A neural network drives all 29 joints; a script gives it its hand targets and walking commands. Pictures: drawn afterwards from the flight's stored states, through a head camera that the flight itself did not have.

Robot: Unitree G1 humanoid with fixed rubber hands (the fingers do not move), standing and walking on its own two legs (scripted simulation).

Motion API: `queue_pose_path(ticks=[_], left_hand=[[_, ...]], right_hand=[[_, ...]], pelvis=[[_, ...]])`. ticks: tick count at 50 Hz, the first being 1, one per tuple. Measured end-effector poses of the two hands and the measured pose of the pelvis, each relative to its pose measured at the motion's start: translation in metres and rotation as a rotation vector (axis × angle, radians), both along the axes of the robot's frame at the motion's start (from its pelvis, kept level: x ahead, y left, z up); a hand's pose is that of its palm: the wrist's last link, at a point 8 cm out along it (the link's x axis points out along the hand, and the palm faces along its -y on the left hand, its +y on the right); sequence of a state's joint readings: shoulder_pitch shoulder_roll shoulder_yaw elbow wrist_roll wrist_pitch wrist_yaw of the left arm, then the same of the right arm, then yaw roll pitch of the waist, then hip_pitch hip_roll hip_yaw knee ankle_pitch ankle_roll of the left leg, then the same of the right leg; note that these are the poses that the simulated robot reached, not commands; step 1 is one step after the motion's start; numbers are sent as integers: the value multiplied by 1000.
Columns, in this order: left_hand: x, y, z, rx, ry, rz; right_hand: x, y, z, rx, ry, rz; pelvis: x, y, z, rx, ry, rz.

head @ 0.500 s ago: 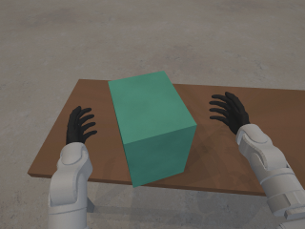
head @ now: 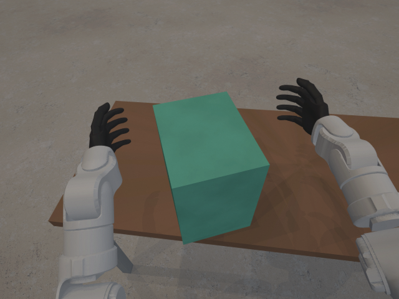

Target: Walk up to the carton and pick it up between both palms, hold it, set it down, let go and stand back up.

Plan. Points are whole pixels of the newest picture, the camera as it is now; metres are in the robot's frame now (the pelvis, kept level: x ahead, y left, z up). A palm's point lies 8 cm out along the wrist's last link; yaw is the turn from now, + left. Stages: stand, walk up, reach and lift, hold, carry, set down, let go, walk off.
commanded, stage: reach and lift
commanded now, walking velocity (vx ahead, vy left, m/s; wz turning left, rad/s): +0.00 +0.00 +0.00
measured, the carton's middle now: (204, 169) +0.41 +0.06 -0.01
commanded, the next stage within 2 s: none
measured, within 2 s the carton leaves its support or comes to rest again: neither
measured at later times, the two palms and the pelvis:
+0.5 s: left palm (106, 139) +0.35 +0.24 +0.15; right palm (299, 103) +0.47 -0.13 +0.16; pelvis +0.01 +0.01 +0.00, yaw +1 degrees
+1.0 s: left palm (127, 168) +0.35 +0.22 +0.06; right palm (279, 137) +0.46 -0.11 +0.07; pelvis +0.00 +0.00 +0.00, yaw +1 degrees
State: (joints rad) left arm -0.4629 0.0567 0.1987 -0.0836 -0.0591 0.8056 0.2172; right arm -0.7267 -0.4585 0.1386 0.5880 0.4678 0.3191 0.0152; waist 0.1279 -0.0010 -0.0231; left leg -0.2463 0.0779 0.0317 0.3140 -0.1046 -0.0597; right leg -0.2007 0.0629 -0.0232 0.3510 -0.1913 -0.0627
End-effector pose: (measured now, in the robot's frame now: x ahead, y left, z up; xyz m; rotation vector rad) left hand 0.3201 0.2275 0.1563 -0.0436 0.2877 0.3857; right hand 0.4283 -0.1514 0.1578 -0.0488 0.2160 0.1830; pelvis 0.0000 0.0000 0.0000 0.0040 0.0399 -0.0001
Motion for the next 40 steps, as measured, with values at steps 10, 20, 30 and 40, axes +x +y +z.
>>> queue_pose_path(ticks=[10, 20, 30, 40], left_hand=[[17, 7, 16, 10, -13, 4], [31, 11, 17, 17, -6, 9], [19, 5, -44, -3, 46, -5], [21, 0, -72, 26, 25, 5]], right_hand=[[24, 10, 19, 2, -7, 14], [41, 20, 25, -2, 6, 21], [31, 24, -32, -18, 44, 26], [25, 37, -72, -19, 42, 35]], pelvis=[[3, 3, 0, -4, 24, 3], [4, 4, 0, -7, 37, 13], [6, 6, 0, -6, 44, 24], [1, 6, -1, -11, 114, 11]])
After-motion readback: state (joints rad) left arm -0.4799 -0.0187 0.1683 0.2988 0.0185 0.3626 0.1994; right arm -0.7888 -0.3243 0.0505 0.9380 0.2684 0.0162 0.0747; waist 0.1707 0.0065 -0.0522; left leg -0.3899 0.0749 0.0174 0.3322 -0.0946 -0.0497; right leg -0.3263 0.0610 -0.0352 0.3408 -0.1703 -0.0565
